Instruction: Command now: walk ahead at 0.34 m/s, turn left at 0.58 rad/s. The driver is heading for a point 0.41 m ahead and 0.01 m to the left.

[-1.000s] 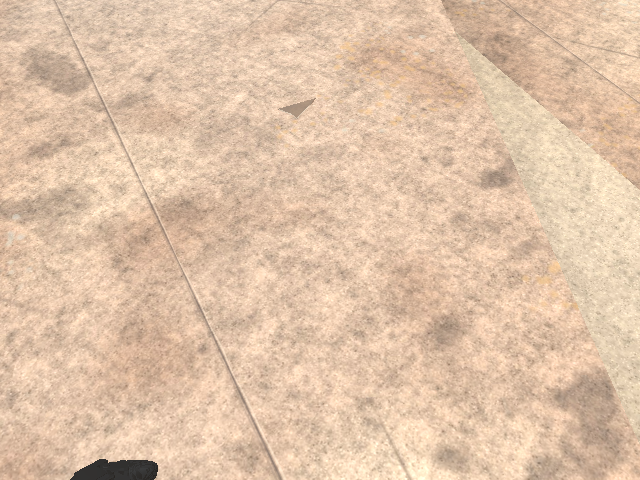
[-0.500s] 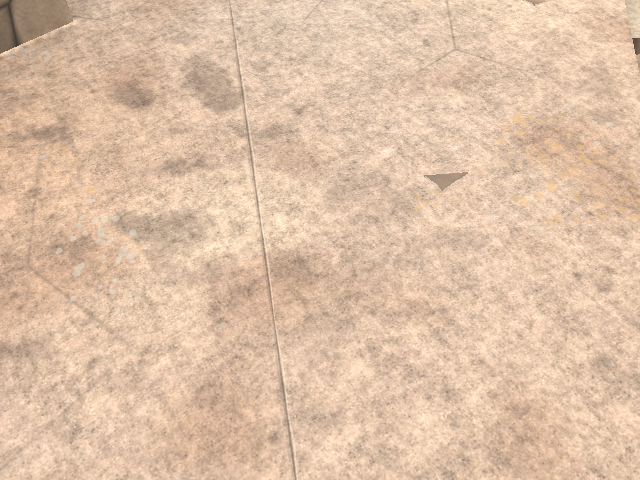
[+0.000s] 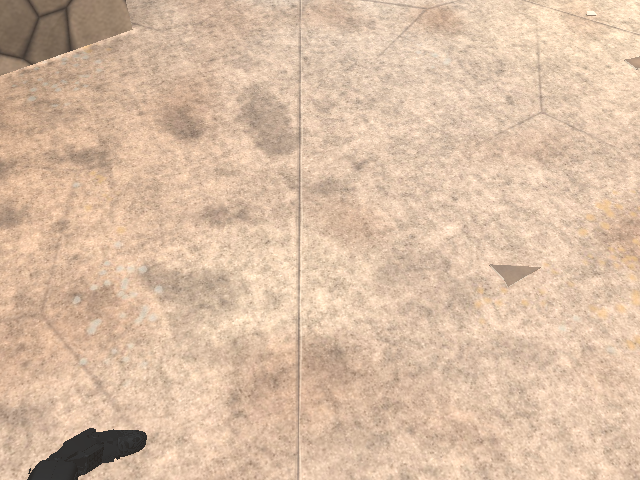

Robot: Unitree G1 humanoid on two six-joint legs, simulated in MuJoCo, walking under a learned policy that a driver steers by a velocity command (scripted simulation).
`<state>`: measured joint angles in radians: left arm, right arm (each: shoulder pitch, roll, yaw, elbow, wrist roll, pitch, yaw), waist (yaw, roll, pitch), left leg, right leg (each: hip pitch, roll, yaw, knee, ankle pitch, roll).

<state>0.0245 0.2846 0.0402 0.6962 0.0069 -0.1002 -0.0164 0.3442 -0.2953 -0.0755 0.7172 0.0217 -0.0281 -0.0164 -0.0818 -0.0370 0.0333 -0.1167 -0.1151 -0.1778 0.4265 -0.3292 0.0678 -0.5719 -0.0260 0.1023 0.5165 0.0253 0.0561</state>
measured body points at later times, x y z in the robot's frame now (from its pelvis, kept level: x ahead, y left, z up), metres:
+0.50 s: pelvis +0.12 -0.01 -0.01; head +0.14 +0.02 +0.44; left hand +0.17 +0.30 -0.13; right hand +0.36 -0.23 -0.08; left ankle +0.12 +0.11 -0.74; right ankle +0.18 -0.14 -0.74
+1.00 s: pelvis +0.13 -0.01 +0.00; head +0.14 -0.01 +0.45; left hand +0.15 +0.27 -0.13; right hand +0.33 -0.22 -0.12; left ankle +0.12 +0.11 -0.74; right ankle +0.16 -0.14 -0.74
